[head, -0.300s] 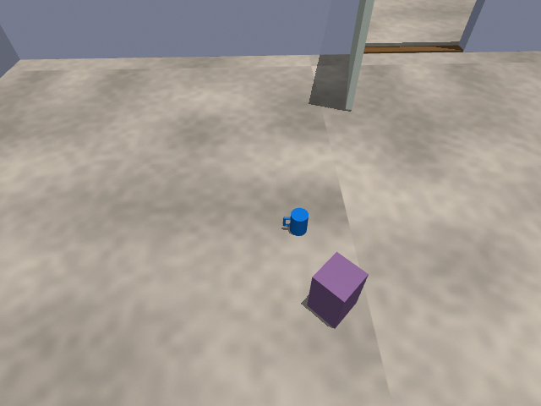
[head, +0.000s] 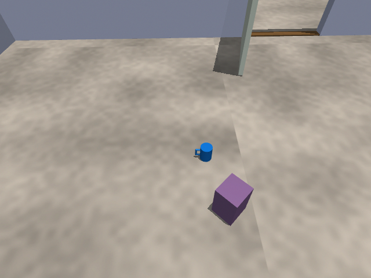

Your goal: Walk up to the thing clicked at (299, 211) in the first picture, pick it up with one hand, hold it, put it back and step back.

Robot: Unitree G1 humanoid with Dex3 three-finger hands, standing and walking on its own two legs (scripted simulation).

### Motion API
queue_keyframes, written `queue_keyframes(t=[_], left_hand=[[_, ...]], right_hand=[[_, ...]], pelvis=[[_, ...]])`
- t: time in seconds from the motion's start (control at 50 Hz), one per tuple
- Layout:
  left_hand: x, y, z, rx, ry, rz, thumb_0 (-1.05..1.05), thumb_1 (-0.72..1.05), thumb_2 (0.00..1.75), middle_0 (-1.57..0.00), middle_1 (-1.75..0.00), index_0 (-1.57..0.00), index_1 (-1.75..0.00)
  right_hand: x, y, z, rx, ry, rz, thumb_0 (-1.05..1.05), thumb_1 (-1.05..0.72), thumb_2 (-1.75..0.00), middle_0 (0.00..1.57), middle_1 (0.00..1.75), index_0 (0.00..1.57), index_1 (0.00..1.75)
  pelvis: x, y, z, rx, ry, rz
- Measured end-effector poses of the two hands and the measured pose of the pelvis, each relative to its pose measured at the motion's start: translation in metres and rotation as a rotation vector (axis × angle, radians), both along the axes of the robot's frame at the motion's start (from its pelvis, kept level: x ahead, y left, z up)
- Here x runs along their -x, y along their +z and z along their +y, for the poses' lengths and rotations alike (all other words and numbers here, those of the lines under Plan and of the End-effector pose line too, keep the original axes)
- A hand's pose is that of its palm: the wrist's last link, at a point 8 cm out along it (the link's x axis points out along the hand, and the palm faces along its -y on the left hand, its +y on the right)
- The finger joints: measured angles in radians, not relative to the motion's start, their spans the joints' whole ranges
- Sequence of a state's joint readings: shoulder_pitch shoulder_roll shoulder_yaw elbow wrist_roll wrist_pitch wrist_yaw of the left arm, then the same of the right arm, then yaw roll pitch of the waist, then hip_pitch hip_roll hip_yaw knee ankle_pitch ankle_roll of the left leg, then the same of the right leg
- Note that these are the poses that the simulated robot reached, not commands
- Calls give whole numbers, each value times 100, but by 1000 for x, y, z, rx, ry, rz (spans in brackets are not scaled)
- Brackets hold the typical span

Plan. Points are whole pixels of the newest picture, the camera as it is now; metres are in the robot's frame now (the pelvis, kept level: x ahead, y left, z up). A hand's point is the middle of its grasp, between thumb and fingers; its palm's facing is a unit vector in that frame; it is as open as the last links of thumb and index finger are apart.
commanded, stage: stand
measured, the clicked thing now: (203, 152) +1.02 -0.11 -0.73
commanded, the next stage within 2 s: walk up in 0.82 s
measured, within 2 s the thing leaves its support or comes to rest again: neither
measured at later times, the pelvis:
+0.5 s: pelvis +0.00 +0.00 +0.00, yaw +0 degrees
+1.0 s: pelvis -0.01 -0.03 -0.01, yaw +12 degrees
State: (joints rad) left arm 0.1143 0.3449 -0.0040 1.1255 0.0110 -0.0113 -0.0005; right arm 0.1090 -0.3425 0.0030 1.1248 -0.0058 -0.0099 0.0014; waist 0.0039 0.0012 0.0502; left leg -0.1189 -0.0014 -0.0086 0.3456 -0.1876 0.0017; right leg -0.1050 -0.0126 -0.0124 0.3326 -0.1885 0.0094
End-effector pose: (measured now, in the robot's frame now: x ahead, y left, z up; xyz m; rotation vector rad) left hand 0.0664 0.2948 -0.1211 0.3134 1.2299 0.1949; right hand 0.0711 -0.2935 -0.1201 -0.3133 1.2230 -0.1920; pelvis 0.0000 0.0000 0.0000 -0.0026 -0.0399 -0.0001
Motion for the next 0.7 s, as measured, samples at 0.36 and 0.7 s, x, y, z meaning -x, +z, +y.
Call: queue_keyframes(t=[0.36, 0.7], left_hand=[[-2, 1, 0, -2, 8, 1, 1, 90, 90, -21, -30, -20, -30], [-3, 3, -1, -5, 11, -1, 1, 90, 90, -21, -30, -20, -30]], right_hand=[[-6, 0, -1, 3, 6, -1, 1, -90, -90, 21, 30, 20, 29], [-6, 0, -3, 1, 9, -1, 1, -90, -90, 21, 30, 20, 29]], pelvis=[[-4, 0, -1, -1, 3, 1], [-5, 1, -3, -2, 3, 0]])
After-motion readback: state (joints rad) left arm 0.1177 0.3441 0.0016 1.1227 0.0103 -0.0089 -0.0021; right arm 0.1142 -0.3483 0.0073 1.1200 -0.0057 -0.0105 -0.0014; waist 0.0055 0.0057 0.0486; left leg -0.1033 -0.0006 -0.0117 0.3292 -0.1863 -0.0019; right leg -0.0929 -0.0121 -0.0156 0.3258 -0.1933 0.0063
